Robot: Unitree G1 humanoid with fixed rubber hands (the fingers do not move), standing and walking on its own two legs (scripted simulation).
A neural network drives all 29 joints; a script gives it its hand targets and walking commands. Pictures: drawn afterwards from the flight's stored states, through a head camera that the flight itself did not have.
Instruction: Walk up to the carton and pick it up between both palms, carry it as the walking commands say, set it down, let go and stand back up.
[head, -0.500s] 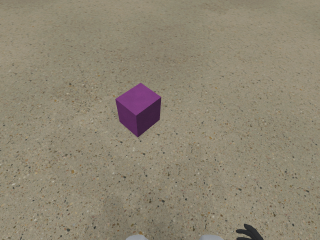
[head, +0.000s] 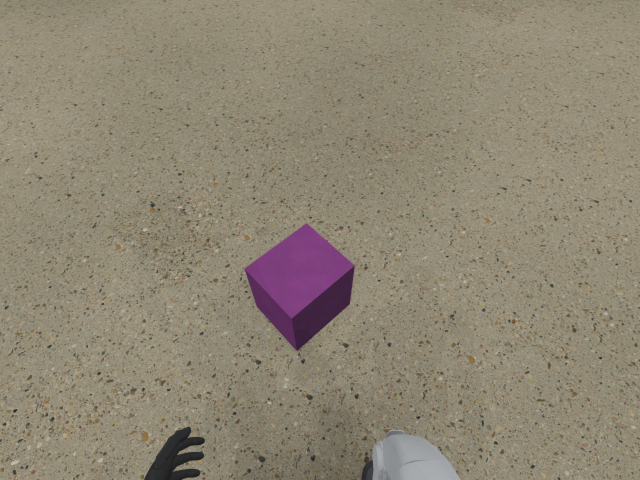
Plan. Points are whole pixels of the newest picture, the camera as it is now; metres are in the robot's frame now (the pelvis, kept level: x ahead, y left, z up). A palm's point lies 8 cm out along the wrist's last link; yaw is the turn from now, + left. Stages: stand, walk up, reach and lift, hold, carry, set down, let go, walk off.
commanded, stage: walk up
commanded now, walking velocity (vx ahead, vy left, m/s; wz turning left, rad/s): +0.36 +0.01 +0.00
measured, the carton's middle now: (301, 287) +0.66 +0.03 -0.60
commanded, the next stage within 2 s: none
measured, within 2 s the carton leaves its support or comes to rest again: neither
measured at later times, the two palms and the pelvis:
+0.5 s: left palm (162, 339) +0.33 +0.24 -0.09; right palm (495, 428) +0.17 -0.22 -0.11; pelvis +0.22 +0.00 +0.03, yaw +0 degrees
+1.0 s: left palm (130, 347) +0.32 +0.28 -0.08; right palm (445, 323) +0.33 -0.20 -0.12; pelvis +0.23 +0.03 +0.03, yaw +3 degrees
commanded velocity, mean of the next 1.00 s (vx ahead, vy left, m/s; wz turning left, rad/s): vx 0.02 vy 0.13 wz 0.04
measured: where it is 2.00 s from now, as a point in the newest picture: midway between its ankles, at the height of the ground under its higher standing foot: outside the picture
